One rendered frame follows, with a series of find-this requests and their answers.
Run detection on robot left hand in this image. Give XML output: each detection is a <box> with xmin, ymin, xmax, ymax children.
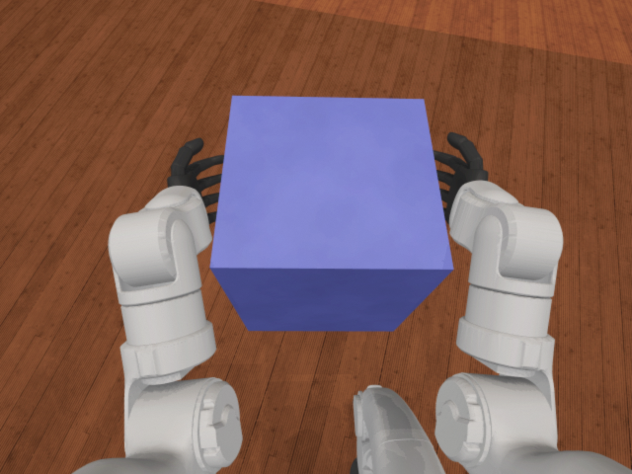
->
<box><xmin>167</xmin><ymin>138</ymin><xmax>224</xmax><ymax>224</ymax></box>

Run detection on right robot upper arm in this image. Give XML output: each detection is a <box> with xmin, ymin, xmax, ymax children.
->
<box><xmin>434</xmin><ymin>372</ymin><xmax>632</xmax><ymax>474</ymax></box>

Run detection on robot right hand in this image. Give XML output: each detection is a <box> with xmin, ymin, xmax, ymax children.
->
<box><xmin>433</xmin><ymin>132</ymin><xmax>488</xmax><ymax>225</ymax></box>

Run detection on robot right thigh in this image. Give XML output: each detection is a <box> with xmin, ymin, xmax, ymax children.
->
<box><xmin>354</xmin><ymin>387</ymin><xmax>445</xmax><ymax>474</ymax></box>

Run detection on right robot forearm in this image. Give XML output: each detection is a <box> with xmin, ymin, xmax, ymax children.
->
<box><xmin>449</xmin><ymin>181</ymin><xmax>563</xmax><ymax>438</ymax></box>

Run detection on left robot upper arm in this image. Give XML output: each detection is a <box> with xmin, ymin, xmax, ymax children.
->
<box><xmin>72</xmin><ymin>377</ymin><xmax>243</xmax><ymax>474</ymax></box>

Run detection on carton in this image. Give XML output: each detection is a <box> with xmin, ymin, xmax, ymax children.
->
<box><xmin>210</xmin><ymin>96</ymin><xmax>453</xmax><ymax>332</ymax></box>

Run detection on left robot forearm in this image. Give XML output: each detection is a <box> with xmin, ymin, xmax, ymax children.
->
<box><xmin>109</xmin><ymin>186</ymin><xmax>216</xmax><ymax>455</ymax></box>

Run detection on robot right shin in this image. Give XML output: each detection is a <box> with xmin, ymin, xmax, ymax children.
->
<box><xmin>356</xmin><ymin>385</ymin><xmax>382</xmax><ymax>474</ymax></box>

